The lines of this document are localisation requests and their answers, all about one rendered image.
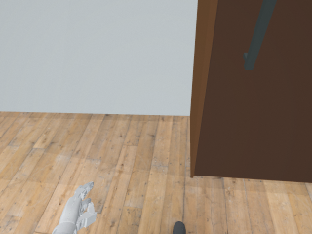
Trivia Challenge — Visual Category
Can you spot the handle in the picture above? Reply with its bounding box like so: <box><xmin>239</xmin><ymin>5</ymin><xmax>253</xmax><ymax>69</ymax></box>
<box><xmin>243</xmin><ymin>0</ymin><xmax>277</xmax><ymax>70</ymax></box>

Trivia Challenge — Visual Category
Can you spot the right robot foot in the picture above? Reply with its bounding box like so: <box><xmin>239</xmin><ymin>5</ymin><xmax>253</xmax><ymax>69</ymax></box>
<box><xmin>173</xmin><ymin>221</ymin><xmax>186</xmax><ymax>234</ymax></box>

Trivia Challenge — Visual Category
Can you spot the wardrobe door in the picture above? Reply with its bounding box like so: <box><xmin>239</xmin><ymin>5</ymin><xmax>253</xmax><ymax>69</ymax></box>
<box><xmin>194</xmin><ymin>0</ymin><xmax>312</xmax><ymax>183</ymax></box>

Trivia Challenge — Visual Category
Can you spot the robot left hand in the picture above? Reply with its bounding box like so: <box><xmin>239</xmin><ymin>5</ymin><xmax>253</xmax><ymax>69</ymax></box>
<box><xmin>59</xmin><ymin>181</ymin><xmax>97</xmax><ymax>231</ymax></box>

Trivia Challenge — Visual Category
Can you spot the left robot forearm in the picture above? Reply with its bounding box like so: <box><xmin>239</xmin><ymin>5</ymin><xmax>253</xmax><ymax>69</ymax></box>
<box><xmin>52</xmin><ymin>222</ymin><xmax>78</xmax><ymax>234</ymax></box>

